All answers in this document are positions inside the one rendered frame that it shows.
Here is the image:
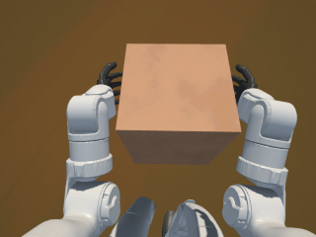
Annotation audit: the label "right robot hand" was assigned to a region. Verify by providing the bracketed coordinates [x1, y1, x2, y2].
[231, 64, 258, 106]

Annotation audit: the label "carton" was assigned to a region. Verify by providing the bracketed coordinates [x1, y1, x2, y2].
[116, 43, 242, 165]

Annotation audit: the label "robot right shin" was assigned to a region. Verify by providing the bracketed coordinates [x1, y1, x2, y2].
[165, 199, 196, 237]

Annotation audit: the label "left robot forearm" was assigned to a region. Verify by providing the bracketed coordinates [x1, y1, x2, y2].
[63, 84, 117, 215]

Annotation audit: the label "left robot thigh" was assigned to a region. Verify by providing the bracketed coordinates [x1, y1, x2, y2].
[109, 197, 157, 237]

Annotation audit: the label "robot right upper arm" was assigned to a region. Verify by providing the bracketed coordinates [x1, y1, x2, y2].
[222, 184, 316, 237]

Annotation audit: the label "left robot hand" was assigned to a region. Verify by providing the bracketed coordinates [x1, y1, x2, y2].
[97, 61, 123, 105]

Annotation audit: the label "robot left upper arm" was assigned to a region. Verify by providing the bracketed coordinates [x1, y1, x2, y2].
[22, 181, 120, 237]

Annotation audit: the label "right robot forearm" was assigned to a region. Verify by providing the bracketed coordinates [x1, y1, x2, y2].
[236, 88, 297, 220]

